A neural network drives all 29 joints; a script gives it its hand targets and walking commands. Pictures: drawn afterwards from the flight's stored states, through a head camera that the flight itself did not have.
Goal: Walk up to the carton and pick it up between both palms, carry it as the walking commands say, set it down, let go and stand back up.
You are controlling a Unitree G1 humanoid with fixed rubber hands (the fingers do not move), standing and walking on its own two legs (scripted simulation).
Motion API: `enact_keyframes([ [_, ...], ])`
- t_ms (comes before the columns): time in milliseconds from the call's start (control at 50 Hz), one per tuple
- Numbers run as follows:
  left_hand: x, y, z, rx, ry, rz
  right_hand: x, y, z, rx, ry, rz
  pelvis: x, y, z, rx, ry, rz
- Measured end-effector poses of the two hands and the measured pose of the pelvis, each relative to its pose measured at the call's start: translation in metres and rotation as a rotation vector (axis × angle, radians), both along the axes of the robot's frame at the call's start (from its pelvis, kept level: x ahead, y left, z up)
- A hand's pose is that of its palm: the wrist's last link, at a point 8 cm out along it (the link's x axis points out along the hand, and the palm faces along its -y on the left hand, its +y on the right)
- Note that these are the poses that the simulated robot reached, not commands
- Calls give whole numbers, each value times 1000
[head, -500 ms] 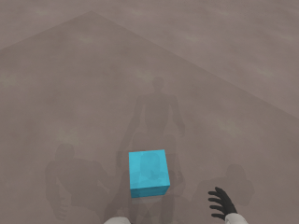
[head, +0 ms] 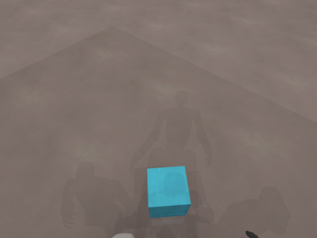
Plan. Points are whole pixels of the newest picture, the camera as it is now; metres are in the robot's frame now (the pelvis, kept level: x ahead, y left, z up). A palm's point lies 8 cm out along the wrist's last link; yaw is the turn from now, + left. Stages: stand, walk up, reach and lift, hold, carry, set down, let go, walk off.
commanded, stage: walk up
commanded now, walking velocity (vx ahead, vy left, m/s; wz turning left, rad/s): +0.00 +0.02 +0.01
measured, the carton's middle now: (167, 192) +0.42 -0.02 -0.65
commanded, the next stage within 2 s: none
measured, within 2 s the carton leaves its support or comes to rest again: neither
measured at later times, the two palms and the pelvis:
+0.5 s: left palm out of the picture +0.08 +0.25 -0.13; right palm out of the picture +0.03 -0.28 -0.14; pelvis +0.00 -0.02 +0.00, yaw -1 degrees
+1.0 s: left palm out of the picture -0.01 +0.24 -0.15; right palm out of the picture +0.04 -0.23 -0.13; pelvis -0.01 +0.00 +0.00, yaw +3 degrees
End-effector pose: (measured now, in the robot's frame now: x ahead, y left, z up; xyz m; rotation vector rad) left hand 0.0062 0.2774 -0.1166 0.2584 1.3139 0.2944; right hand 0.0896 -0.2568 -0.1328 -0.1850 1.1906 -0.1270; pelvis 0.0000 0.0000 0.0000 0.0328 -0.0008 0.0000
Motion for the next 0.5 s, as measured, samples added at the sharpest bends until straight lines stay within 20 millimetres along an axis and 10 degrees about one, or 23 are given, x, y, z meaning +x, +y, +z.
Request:
enact_keyframes([
  [240,25,-7,-29,-159,-3,-29,-30,55,7,-22,38,-52,9,29,2,-26,-10,-20],
  [500,69,-26,-9,-53,-96,-98,-62,-24,-7,-77,114,-102,5,-15,-4,-27,3,-11],
])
